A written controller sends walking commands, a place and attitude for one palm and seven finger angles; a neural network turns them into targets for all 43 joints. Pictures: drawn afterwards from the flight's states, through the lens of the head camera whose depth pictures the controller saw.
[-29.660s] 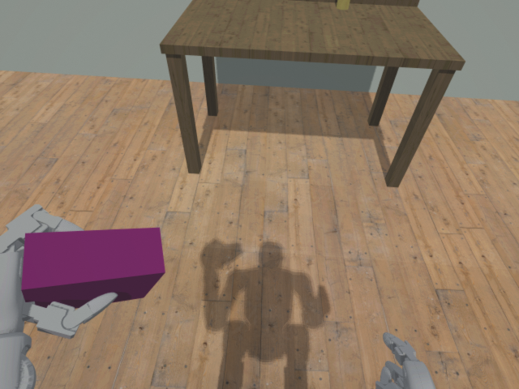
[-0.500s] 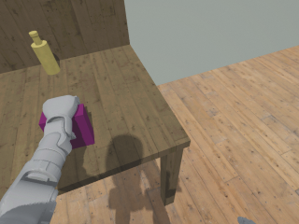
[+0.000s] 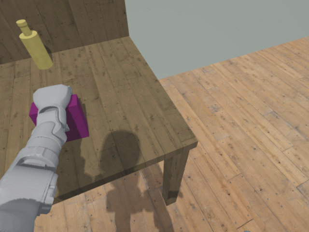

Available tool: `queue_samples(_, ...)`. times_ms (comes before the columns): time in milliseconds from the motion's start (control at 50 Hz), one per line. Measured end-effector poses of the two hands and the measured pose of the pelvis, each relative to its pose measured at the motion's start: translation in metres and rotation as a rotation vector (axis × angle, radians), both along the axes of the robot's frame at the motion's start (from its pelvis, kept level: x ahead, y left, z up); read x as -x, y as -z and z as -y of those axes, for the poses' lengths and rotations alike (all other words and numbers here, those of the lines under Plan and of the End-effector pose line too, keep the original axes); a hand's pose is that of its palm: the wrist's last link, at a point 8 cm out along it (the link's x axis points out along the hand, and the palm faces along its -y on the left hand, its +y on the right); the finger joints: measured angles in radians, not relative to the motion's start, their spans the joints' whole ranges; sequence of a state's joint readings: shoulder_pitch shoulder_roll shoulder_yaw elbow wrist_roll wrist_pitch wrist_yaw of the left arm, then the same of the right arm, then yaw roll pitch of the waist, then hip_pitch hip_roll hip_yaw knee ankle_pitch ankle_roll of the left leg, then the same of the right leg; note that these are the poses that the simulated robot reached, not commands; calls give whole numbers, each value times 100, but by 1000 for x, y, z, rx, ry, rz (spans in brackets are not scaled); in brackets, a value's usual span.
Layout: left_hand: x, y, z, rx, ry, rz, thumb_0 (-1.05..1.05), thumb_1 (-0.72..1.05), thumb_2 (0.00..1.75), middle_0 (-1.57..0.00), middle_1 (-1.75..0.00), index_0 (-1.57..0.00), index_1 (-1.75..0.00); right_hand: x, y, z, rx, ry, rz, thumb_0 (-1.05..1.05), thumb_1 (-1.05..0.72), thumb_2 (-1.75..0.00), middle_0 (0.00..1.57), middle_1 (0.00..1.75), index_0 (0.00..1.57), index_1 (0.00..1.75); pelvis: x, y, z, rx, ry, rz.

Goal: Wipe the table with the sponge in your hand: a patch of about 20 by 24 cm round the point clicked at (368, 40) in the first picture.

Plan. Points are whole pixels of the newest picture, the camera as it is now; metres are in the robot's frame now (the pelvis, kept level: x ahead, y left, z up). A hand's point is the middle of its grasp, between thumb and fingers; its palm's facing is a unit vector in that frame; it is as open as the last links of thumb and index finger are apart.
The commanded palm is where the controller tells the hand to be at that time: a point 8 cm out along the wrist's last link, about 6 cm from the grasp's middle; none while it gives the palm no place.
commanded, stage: wipe forward along the middle lane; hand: left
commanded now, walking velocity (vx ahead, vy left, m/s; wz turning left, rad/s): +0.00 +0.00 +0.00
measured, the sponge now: (65, 125) +0.42 +0.28 +0.01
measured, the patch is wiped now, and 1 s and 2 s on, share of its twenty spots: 0.95 0.95 1.00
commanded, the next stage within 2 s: slide back across to the first lane in 0.22 s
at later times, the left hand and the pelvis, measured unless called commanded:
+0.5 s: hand (57, 97) +0.49 +0.30 +0.07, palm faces -0.13 +0.00 -0.99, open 9.9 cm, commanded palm +0.47 +0.31 +0.12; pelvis +0.01 +0.02 +0.00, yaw -2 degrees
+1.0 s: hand (35, 103) +0.46 +0.36 +0.07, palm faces -0.09 -0.03 -0.99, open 9.9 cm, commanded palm +0.43 +0.36 +0.12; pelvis +0.05 +0.03 +0.01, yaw -1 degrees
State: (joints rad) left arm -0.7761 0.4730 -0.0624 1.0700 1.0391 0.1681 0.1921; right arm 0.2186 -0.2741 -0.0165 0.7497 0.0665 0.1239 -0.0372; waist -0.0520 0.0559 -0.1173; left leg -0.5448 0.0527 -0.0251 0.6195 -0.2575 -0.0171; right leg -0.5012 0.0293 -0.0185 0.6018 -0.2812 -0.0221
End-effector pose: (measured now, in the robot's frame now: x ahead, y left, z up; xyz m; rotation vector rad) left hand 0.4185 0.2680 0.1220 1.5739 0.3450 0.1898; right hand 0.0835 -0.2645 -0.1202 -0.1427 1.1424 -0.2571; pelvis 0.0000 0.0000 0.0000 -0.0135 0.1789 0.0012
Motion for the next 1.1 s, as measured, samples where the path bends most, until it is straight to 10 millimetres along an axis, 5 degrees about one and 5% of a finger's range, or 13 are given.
queue_samples(440, -57, 0, -25, -3, -16, -33, 2, -54, 110, -78, -133, -81, -132, 67, 2, -15, 40, 88, -186, 0, -90, -90, 20, 30, 20, 30, -5, 6, -21, 18, 18, -90)
queue_samples(560, -61, -1, -34, 17, -16, -24, 2, -54, 110, -78, -133, -81, -132, 71, 0, -23, 22, 114, -204, 0, -90, -90, 20, 30, 20, 30, -14, 3, -25, 17, 29, -81)
queue_samples(720, -57, -4, -54, 25, -37, -9, 1, -54, 109, -77, -133, -80, -132, 43, -5, -27, 8, 103, -159, 0, -90, -90, 20, 30, 20, 30, -28, -2, -29, 16, 32, -56)
queue_samples(1100, -21, -3, -93, 32, -58, 6, 0, -52, 108, -76, -134, -78, -133, -71, -20, -26, 18, -38, 9, 0, -90, -90, 20, 30, 20, 30, -52, -7, -31, 18, 3, -12)
